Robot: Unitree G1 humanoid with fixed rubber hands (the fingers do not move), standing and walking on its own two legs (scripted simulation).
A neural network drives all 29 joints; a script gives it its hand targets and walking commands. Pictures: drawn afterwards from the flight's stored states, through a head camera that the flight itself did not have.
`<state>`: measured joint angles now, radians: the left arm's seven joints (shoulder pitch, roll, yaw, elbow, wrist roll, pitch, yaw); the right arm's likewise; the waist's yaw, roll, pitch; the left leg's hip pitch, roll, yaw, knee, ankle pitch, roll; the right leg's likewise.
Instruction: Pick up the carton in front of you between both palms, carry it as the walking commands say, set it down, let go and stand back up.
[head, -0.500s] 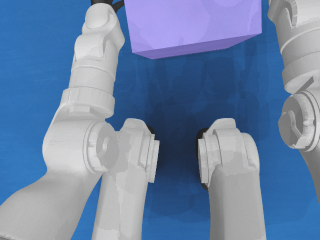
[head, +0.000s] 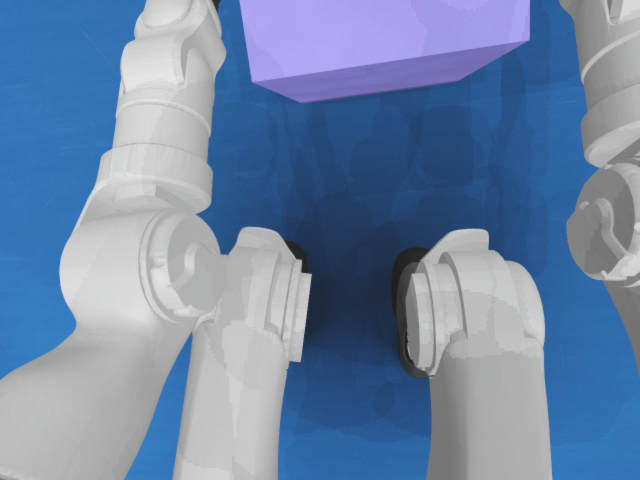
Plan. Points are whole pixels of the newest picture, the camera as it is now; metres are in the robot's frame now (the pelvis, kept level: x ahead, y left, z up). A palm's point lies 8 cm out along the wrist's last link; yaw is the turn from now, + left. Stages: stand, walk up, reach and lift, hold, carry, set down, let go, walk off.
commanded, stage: set down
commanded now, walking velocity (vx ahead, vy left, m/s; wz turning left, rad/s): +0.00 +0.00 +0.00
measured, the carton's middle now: out of the picture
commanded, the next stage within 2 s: let go in 1.52 s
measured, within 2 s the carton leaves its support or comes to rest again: neither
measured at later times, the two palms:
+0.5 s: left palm out of the picture +0.55 +0.16 -0.18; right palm out of the picture +0.58 -0.23 -0.18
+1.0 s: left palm out of the picture +0.56 +0.15 -0.01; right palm out of the picture +0.60 -0.23 -0.01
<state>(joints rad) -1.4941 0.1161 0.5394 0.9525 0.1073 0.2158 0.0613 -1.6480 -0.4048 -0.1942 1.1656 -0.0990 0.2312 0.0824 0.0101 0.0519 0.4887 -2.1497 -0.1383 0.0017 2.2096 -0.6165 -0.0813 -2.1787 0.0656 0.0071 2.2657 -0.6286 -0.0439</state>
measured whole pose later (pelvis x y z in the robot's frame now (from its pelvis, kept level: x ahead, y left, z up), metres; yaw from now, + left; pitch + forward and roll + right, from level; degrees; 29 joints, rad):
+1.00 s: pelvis +0.01 +0.00 +0.10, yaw +0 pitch +43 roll +5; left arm -1.36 0.15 0.37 0.86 -0.06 0.22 0.20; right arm -1.57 -0.53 -0.13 1.16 0.03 0.21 0.07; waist 0.06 0.03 0.15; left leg -2.07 -0.08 0.02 1.85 -0.54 -0.03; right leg -2.09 0.04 0.02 1.90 -0.56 -0.03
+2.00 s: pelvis +0.08 +0.01 +0.35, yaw -4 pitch +34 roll +1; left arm -0.50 0.15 0.21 0.59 0.08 0.11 -0.03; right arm -0.61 -0.25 -0.24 0.70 -0.07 0.10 0.03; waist 0.03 0.02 -0.03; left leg -1.10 -0.04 -0.03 0.78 -0.27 0.00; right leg -1.11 0.07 0.06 0.79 -0.27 -0.02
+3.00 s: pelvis +0.12 +0.01 +0.40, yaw -3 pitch -6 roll +0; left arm 0.21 0.21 0.03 0.38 0.02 0.22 -0.03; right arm 0.24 -0.22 -0.04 0.45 0.00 0.12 0.05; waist 0.00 0.01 0.11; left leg -0.09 -0.05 -0.05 0.49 -0.30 0.02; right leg -0.08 0.03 0.04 0.48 -0.30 -0.01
